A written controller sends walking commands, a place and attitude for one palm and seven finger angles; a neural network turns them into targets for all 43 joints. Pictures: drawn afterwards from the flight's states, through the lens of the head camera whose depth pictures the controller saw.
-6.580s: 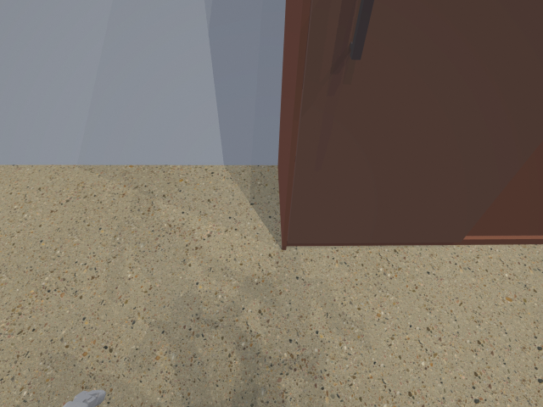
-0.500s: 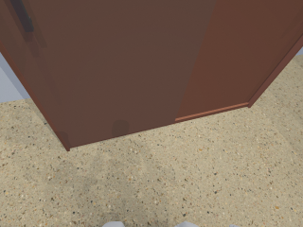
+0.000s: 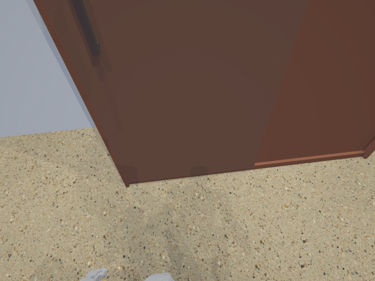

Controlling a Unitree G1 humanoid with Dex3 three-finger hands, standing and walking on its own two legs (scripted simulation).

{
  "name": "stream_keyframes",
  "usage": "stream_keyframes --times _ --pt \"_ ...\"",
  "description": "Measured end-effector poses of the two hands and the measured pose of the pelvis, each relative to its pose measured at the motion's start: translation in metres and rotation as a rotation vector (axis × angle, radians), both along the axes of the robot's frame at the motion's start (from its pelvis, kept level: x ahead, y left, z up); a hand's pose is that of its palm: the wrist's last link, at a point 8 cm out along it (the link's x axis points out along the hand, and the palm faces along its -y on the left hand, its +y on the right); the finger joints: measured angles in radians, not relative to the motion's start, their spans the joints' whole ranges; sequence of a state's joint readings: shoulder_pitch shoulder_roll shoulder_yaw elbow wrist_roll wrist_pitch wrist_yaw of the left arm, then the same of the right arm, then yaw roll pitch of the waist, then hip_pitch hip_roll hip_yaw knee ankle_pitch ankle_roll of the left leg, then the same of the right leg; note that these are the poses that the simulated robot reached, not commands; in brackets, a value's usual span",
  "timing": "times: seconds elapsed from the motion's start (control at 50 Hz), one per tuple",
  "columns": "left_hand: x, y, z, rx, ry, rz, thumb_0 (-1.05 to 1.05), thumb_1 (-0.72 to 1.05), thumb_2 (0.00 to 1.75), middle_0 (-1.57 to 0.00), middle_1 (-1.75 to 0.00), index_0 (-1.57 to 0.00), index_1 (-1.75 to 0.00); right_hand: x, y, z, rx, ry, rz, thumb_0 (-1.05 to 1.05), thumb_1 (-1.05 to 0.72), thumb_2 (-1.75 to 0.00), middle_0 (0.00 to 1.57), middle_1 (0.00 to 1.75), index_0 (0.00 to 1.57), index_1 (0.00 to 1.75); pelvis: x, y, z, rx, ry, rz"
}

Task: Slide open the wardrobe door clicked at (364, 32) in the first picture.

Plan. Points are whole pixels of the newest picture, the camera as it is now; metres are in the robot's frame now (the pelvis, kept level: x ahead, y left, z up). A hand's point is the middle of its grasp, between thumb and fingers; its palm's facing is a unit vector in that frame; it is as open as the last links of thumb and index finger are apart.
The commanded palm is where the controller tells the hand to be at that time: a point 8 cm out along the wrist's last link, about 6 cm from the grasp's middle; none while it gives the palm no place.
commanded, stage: take the last steps up to it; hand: left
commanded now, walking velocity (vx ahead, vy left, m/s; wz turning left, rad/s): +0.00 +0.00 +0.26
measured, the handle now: (82, 7) +0.73 +0.31 +0.25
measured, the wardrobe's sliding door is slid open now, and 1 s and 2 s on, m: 0.00 0.00 0.00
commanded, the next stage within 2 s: come to a stop and stand still in 1.10 s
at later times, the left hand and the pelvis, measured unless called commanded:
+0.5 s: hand out of the picture -0.02 +0.24 -0.17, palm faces +0.16 -0.97 -0.18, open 7.4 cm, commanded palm none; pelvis +0.02 +0.05 +0.01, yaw +6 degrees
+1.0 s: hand (114, 265) +0.19 +0.21 -0.16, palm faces +0.15 -0.97 -0.20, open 7.2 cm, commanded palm none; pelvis +0.17 +0.02 +0.01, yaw +6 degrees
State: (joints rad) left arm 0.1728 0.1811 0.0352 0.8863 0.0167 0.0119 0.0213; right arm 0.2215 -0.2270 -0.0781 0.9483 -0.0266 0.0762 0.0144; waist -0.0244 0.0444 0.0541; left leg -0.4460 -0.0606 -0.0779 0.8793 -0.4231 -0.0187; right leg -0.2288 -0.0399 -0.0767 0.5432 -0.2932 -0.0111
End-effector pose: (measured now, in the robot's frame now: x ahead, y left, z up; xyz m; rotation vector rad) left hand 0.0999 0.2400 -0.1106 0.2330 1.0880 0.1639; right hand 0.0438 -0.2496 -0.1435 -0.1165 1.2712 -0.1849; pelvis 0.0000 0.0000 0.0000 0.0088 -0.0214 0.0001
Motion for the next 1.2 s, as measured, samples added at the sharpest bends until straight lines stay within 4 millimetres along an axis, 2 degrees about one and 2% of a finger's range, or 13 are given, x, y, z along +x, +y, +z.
stream_keyframes --times 0.1,0.18,0.32,0.4,0.46,0.54,0.66,0.76,0.8,0.84,0.96,1.1,1.2 --pt "-0.045 -0.003 -0.003 -0.007 0.076 0.067 0.00 0.91 0.89 -0.20 -0.30 -0.20 -0.30 0.001 -0.007 0.004 -0.006 0.018 0.038 0.01 -0.91 -0.90 0.20 0.30 0.20 0.30 -0.005 -0.003 0.005 0.011 -0.007 0.041" --pt "-0.080 0.002 -0.010 -0.029 0.132 0.124 0.00 0.91 0.89 -0.20 -0.30 -0.20 -0.30 0.005 -0.002 0.009 -0.023 0.044 0.089 0.01 -0.91 -0.90 0.19 0.30 0.20 0.30 -0.008 0.001 0.006 0.016 -0.002 0.068" --pt "-0.150 0.028 -0.036 -0.088 0.269 0.240 0.00 0.91 0.89 -0.20 -0.30 -0.20 -0.30 0.037 0.034 0.016 -0.063 -0.014 0.199 0.01 -0.91 -0.90 0.19 0.30 0.20 0.30 -0.004 0.029 -0.003 -0.013 0.017 0.106" --pt "-0.164 0.041 -0.038 -0.104 0.368 0.242 0.01 0.91 0.89 -0.20 -0.30 -0.20 -0.30 0.039 0.058 0.023 -0.061 -0.054 0.188 0.01 -0.91 -0.90 0.19 0.30 0.20 0.30 0.005 0.040 0.001 -0.013 0.004 0.090" --pt "-0.148 0.047 -0.033 -0.114 0.358 0.230 0.01 0.91 0.89 -0.20 -0.30 -0.19 -0.30 0.028 0.069 0.025 -0.050 -0.018 0.167 0.01 -0.92 -0.89 0.20 0.30 0.20 0.30 0.016 0.046 0.008 -0.021 -0.001 0.101" --pt "-0.106 0.050 -0.027 -0.115 0.291 0.214 0.01 0.91 0.89 -0.20 -0.30 -0.19 -0.30 0.007 0.075 0.021 -0.026 0.079 0.137 0.01 -0.93 -0.89 0.20 0.30 0.20 0.30 0.033 0.049 0.011 -0.018 -0.002 0.106" --pt "-0.015 0.040 -0.025 -0.103 0.189 0.146 0.01 0.91 0.89 -0.19 -0.30 -0.19 -0.30 -0.016 0.073 0.008 0.017 0.219 0.063 0.01 -0.92 -0.89 0.20 0.30 0.20 0.30 0.068 0.041 0.005 0.000 -0.005 0.091" --pt "0.065 0.022 -0.032 -0.074 0.067 0.090 0.00 0.91 0.89 -0.20 -0.30 -0.19 -0.30 -0.013 0.058 -0.013 0.050 0.313 0.018 0.01 -0.91 -0.89 0.20 0.30 0.20 0.30 0.108 0.022 -0.014 0.006 -0.013 0.085" --pt "0.081 0.016 -0.031 -0.074 0.030 0.100 0.00 0.91 0.89 -0.20 -0.30 -0.19 -0.30 0.003 0.050 -0.016 0.051 0.323 0.024 0.01 -0.91 -0.89 0.20 0.30 0.20 0.30 0.118 0.017 -0.016 -0.003 -0.023 0.095" --pt "0.086 0.010 -0.028 -0.079 0.032 0.119 0.00 0.91 0.89 -0.20 -0.30 -0.20 -0.30 0.029 0.043 -0.013 0.041 0.295 0.039 0.01 -0.91 -0.89 0.20 0.30 0.20 0.30 0.129 0.015 -0.011 -0.006 -0.025 0.099" --pt "0.080 0.013 -0.020 -0.068 0.115 0.168 -0.01 0.95 0.89 -0.20 -0.30 -0.20 -0.30 0.135 0.038 0.003 0.012 0.100 0.090 0.01 -0.92 -0.90 0.19 0.30 0.20 0.30 0.163 0.017 0.005 -0.015 -0.010 0.105" --pt "0.067 0.018 -0.033 -0.138 0.228 0.224 0.00 0.93 0.89 -0.20 -0.30 -0.20 -0.30 0.237 0.063 0.019 -0.016 -0.050 0.170 0.01 -0.93 -0.90 0.19 0.30 0.20 0.30 0.203 0.039 0.006 -0.041 -0.010 0.111" --pt "0.063 0.032 -0.054 -0.192 0.321 0.267 0.00 0.92 0.89 -0.20 -0.30 -0.20 -0.30 0.287 0.095 0.020 -0.046 -0.107 0.216 0.01 -0.93 -0.90 0.19 0.30 0.20 0.30 0.233 0.067 -0.005 -0.048 -0.019 0.114"
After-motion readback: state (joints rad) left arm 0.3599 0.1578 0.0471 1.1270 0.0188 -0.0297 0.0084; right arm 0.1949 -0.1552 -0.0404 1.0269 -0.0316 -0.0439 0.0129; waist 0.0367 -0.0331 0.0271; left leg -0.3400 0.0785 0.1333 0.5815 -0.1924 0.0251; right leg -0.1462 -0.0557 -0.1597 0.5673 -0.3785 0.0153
